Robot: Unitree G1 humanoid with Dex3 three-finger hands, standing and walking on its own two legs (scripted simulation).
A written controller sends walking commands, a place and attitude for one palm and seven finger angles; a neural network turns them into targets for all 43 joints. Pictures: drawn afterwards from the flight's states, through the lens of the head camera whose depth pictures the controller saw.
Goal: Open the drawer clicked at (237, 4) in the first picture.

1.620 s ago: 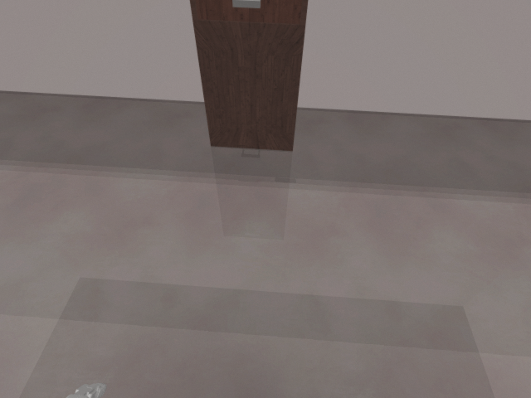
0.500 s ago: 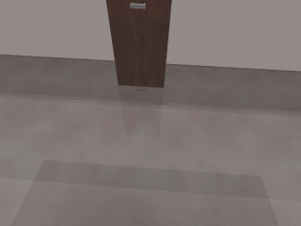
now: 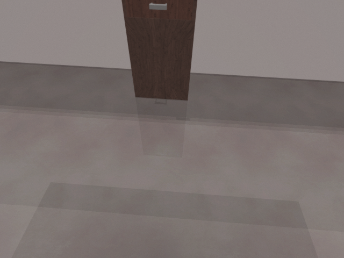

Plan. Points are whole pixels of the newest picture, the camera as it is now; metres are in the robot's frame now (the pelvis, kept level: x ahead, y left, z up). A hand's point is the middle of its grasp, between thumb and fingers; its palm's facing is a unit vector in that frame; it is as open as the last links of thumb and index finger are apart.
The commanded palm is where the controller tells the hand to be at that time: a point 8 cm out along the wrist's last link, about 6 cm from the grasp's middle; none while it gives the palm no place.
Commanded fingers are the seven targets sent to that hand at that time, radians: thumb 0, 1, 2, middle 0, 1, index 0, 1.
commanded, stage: walk to a spot facing it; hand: left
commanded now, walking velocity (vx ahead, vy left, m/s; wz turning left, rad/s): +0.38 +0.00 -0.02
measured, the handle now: (158, 5) +1.53 +0.19 +0.02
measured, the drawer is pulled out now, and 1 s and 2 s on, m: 0.00 0.00 0.00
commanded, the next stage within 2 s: take the last steps up to it in 1.50 s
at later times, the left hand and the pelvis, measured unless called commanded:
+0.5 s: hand (112, 241) +0.20 +0.19 -0.18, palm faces -0.06 -0.98 -0.17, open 7.3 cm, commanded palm none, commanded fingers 0.00 0.90 0.90 -0.20 -0.30 -0.20 -0.30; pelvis +0.14 +0.00 -0.01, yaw -2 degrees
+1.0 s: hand (125, 203) +0.32 +0.18 -0.21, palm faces +0.09 -0.99 -0.14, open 7.3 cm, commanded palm none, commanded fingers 0.00 0.90 0.90 -0.20 -0.30 -0.20 -0.30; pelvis +0.35 +0.00 -0.02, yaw +1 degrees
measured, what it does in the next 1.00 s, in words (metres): walks ahead: right foot, then left foot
